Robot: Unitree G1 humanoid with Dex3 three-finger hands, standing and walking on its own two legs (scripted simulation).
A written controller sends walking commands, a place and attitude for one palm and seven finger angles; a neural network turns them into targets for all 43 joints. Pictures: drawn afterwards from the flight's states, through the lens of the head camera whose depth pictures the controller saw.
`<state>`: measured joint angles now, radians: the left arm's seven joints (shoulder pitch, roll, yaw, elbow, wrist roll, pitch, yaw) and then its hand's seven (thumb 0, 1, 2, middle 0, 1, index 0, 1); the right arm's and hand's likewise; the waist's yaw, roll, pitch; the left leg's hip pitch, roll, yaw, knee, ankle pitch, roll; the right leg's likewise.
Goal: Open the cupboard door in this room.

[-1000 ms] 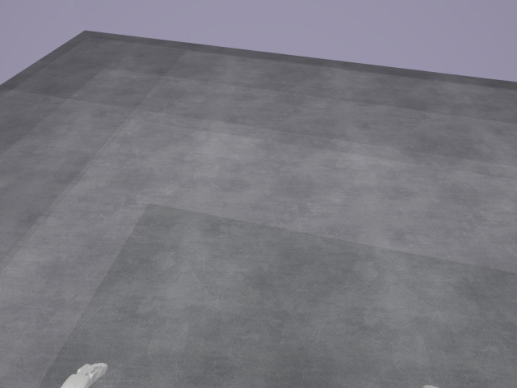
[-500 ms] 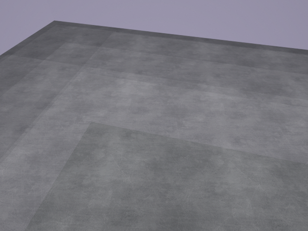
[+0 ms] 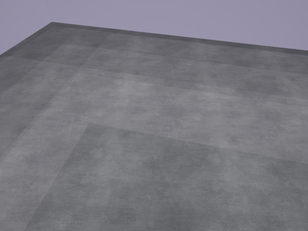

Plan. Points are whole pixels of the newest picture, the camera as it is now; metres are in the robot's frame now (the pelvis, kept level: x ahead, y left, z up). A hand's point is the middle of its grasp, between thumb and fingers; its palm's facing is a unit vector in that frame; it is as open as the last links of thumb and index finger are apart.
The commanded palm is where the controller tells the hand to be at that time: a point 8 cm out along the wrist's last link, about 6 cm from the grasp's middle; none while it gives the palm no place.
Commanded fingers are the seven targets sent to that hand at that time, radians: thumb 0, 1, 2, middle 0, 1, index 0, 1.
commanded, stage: turn or walk to find it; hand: left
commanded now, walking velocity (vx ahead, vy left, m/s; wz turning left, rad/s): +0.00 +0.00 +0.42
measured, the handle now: out of the picture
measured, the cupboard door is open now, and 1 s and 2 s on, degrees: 0 0 0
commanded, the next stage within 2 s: none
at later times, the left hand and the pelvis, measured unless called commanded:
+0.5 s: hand out of the picture +0.03 +0.23 -0.17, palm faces +0.15 -0.96 -0.25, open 7.4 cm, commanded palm none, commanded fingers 0.00 0.90 0.90 -0.20 -0.30 -0.20 -0.30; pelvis -0.02 +0.01 -0.01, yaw +9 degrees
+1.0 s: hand out of the picture -0.10 +0.18 -0.18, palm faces +0.41 -0.88 -0.23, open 7.4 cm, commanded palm none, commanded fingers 0.00 0.90 0.90 -0.20 -0.30 -0.20 -0.30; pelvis -0.05 -0.01 -0.01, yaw +24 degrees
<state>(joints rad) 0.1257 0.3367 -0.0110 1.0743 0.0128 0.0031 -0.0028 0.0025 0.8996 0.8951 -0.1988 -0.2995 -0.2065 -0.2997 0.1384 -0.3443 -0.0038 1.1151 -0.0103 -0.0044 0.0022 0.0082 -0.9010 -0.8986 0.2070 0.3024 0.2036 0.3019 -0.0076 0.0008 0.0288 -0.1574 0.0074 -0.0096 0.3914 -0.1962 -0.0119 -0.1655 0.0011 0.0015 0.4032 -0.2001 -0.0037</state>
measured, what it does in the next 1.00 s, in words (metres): steps on the spot, turning left: right foot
